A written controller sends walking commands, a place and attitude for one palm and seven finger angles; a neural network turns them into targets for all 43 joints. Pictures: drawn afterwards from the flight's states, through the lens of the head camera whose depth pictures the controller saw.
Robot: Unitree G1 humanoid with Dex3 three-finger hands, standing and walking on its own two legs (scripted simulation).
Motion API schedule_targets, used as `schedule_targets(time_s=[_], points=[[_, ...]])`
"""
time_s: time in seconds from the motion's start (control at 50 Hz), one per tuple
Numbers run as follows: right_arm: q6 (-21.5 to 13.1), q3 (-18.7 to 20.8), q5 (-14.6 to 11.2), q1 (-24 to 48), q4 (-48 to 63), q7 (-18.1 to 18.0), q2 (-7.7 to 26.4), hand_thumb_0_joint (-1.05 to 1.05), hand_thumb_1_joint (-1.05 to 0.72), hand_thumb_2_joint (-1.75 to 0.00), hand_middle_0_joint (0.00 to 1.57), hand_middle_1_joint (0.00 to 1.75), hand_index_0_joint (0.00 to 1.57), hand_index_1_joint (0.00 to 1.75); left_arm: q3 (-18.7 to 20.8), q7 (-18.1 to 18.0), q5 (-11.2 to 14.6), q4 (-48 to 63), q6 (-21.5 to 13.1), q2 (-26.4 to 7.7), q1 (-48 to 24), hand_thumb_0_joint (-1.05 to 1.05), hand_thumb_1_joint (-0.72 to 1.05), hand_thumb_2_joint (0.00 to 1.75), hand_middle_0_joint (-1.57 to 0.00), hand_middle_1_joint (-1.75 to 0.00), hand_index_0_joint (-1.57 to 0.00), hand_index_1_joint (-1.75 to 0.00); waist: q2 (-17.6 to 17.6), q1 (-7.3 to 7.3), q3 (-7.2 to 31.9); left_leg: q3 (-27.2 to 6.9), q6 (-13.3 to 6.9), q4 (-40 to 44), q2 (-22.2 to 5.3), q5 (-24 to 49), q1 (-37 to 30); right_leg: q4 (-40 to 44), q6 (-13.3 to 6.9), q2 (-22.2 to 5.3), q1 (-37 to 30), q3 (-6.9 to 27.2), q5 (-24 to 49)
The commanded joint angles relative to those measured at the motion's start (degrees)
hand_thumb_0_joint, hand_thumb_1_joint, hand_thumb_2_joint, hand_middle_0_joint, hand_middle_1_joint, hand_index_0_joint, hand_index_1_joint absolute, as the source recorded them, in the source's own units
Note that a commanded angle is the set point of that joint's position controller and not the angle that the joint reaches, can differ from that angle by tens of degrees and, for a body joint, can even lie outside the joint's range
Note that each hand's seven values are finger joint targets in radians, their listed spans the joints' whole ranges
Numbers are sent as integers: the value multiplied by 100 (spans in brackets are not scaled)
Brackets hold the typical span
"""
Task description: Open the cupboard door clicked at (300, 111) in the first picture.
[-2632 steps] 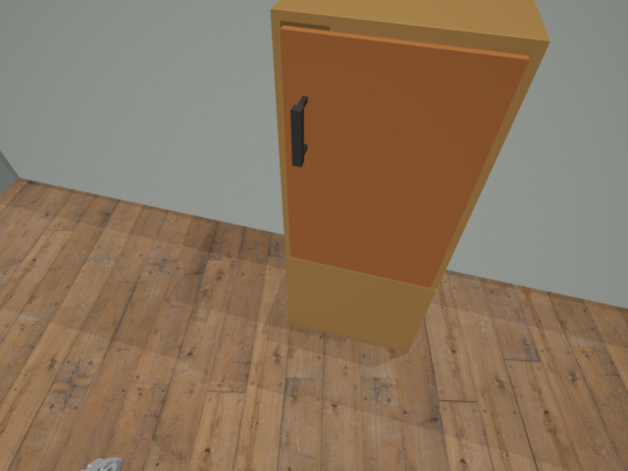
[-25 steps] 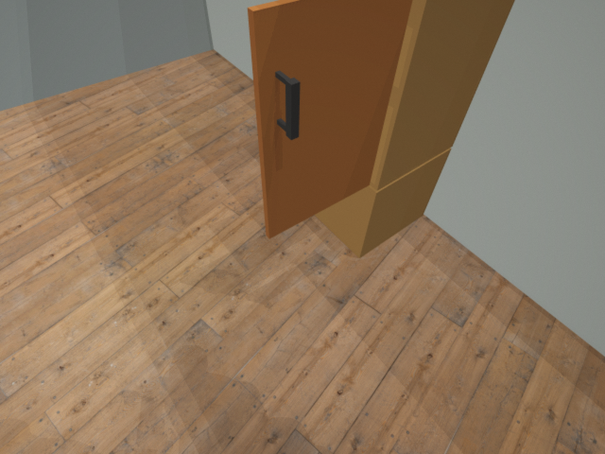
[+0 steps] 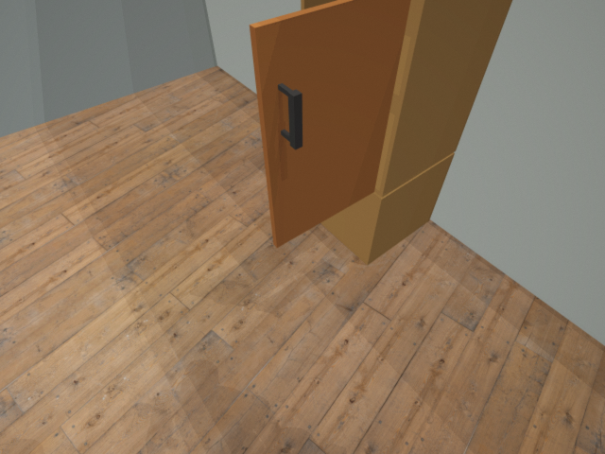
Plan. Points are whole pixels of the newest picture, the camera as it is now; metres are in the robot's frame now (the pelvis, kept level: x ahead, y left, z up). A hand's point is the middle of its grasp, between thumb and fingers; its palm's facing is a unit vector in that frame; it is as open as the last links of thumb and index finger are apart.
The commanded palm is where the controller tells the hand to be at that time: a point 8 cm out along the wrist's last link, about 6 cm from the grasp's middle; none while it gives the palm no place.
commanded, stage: let the arm hang, fingers relaxed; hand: left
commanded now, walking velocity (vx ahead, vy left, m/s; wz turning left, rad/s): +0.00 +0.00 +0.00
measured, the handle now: (289, 116) +0.70 +0.07 +0.07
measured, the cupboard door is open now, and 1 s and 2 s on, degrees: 88 88 88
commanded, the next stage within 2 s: look to check the result in 0.18 s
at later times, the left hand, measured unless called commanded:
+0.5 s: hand out of the picture +0.10 +0.25 -0.15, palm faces -0.03 -0.93 -0.36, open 7.4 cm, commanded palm none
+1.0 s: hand out of the picture +0.13 +0.23 -0.15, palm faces -0.04 -0.94 -0.35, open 7.4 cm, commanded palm none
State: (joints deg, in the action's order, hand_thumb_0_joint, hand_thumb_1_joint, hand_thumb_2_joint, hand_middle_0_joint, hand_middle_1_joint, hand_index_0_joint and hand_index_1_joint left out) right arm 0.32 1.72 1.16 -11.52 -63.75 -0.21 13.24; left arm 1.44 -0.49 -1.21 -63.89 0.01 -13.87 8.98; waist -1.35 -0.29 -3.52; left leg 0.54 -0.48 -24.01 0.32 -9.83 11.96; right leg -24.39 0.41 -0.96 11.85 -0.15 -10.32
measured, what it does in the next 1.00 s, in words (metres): stands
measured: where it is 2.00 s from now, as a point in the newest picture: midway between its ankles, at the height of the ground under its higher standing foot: outside the picture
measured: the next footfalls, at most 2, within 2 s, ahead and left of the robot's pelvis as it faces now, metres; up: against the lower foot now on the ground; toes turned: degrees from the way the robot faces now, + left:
none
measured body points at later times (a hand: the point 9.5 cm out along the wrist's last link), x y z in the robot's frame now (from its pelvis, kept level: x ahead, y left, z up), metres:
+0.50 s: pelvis +0.03 -0.01 +0.01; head +0.05 -0.02 +0.45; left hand +0.10 +0.29 -0.12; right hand +0.10 -0.30 -0.14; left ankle +0.04 +0.11 -0.74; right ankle +0.03 -0.13 -0.74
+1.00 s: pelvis +0.05 -0.01 +0.01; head +0.07 -0.02 +0.46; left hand +0.14 +0.28 -0.12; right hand +0.12 -0.30 -0.14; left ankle +0.04 +0.11 -0.74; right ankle +0.03 -0.13 -0.74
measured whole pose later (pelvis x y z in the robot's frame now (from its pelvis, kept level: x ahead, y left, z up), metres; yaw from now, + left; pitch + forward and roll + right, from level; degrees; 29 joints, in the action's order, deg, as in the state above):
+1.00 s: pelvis +0.05 -0.01 +0.01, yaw +0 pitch -1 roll +0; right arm -0.1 0.7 0.7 -5.3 -64.4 0.1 18.8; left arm 0.5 -0.2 -0.9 -64.2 -1.1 -18.4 4.5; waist -1.2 -0.4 -4.1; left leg 0.5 0.9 -17.2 -0.9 -10.2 5.6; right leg -18.1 -0.6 0.3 5.9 -0.2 -10.8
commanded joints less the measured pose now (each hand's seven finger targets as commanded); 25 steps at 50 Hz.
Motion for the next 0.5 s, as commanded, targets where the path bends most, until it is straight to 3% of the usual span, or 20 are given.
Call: schedule_targets(time_s=[0.0, 0.08, 0.14, 0.48], points=[[-91, 159, 20, 68, 263, -63, 1036, 0, -90, -90, 20, 30, 20, 30, 220, -58, 24, 266, -132, -1124, -77, 0, 90, 90, -20, -30, -20, -30, 55, -2, 81, -661, -148, 710, -597, -373, 18, 652, -329, -491, 40, 499, -538], [-106, 157, 17, 288, 282, -49, 1182, 0, -90, -90, 20, 30, 20, 30, 218, -43, 20, 291, -148, -1254, -248, 0, 90, 90, -20, -30, -20, -30, -85, -6, 97, -670, -127, 770, -621, -226, -55, 675, -311, -514, -27, 506, -371], [-122, 161, -2, 387, 310, -46, 1301, 0, -90, -90, 20, 30, 20, 30, 218, -41, 25, 298, -180, -1333, -310, 0, 90, 90, -20, -30, -20, -30, 116, -7, 322, -642, -130, 711, -638, 107, -258, 709, -307, -539, -145, 513, -127], [-123, 107, -15, 736, 265, -35, 1646, 0, -90, -90, 20, 30, 20, 30, 150, -47, 57, 254, -221, -1642, -578, 0, 90, 90, -20, -30, -20, -30, 113, -35, 612, -559, -68, 751, -707, 876, -715, 785, -275, -626, -527, 483, 864]])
